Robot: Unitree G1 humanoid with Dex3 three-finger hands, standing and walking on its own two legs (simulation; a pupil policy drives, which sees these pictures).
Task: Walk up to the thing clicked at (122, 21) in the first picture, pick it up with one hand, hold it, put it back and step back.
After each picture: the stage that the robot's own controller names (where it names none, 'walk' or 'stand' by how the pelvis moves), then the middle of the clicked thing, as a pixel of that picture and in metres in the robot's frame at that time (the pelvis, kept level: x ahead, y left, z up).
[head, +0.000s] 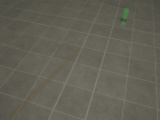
stand; (124, 17) +1.96 -0.63 -0.65
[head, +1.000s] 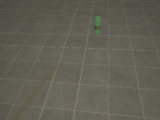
walk; (97, 25) +1.90 -0.11 -0.62
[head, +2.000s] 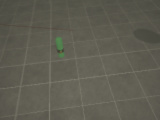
walk; (60, 47) +1.29 +0.27 -0.65
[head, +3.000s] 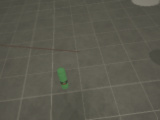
walk; (63, 78) +0.89 +0.25 -0.65
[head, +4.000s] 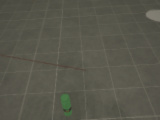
walk; (66, 105) +0.63 +0.18 -0.65
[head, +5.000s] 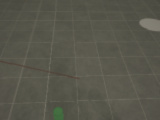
stand; (59, 119) +0.52 +0.16 -0.64
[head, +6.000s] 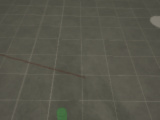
stand; (62, 119) +0.49 +0.13 -0.65
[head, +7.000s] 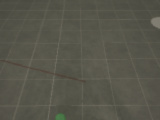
stand; out of the picture +0.46 +0.16 -0.64
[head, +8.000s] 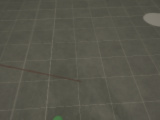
stand; out of the picture +0.44 +0.17 -0.66
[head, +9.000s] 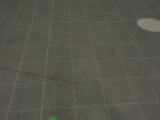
stand; out of the picture +0.46 +0.19 -0.65
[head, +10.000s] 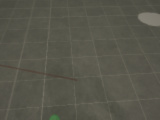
stand; out of the picture +0.44 +0.18 -0.65
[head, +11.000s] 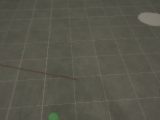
stand; out of the picture +0.46 +0.20 -0.66
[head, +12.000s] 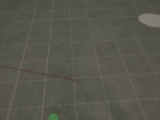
stand; out of the picture +0.46 +0.21 -0.66
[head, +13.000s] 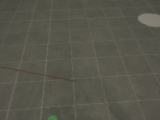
go down; out of the picture +0.45 +0.21 -0.66
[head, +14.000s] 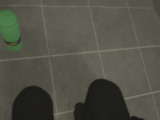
go down; (11, 34) +0.56 +0.21 -0.26
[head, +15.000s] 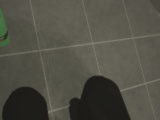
approach; out of the picture +0.54 +0.23 -0.25
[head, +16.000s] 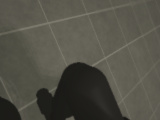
close in; out of the picture +0.53 +0.28 -0.18
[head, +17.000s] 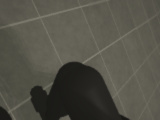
close; out of the picture +0.53 +0.29 -0.19
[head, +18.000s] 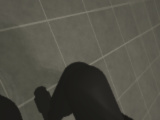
lift; out of the picture +0.50 +0.28 -0.19
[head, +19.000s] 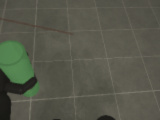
lift; (22, 74) +0.37 +0.19 +0.01
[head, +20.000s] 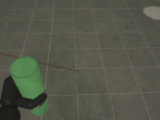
hold; (33, 90) +0.32 +0.17 +0.05
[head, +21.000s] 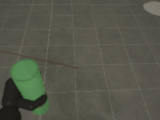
hold; (34, 91) +0.32 +0.17 +0.03
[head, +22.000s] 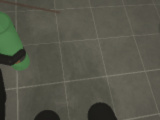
crouch; (11, 47) +0.47 +0.19 -0.04
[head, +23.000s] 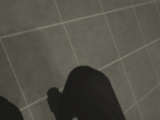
lower; out of the picture +0.53 +0.27 -0.16
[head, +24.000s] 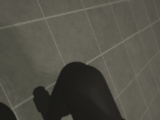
lower; out of the picture +0.52 +0.29 -0.19
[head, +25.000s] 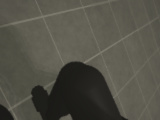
lower; out of the picture +0.52 +0.29 -0.19
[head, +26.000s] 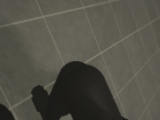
lower; out of the picture +0.52 +0.29 -0.19
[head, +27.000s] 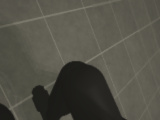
rest; out of the picture +0.52 +0.29 -0.19
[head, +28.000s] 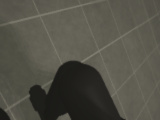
withdraw; out of the picture +0.52 +0.25 -0.20
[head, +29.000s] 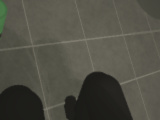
stand; out of the picture +0.53 +0.23 -0.22
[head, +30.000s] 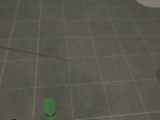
stand; (49, 109) +0.47 +0.16 -0.56
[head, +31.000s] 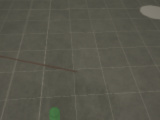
stand; (55, 119) +0.46 +0.16 -0.58
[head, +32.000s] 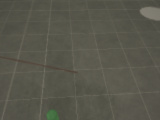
stand; out of the picture +0.46 +0.16 -0.59
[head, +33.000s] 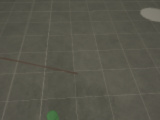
stand; out of the picture +0.45 +0.16 -0.59
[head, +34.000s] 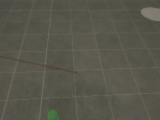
stand; out of the picture +0.45 +0.16 -0.59
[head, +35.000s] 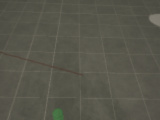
stand; out of the picture +0.47 +0.16 -0.63
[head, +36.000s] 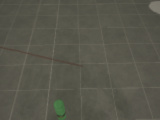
walk; (60, 110) +0.49 +0.17 -0.65
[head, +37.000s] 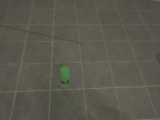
walk; (64, 77) +0.73 +0.11 -0.63
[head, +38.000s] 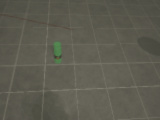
walk; (57, 53) +1.05 +0.20 -0.64
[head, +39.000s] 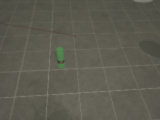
stand; (60, 58) +1.09 +0.21 -0.65
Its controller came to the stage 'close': yes
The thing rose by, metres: 0.68
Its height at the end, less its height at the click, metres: +0.00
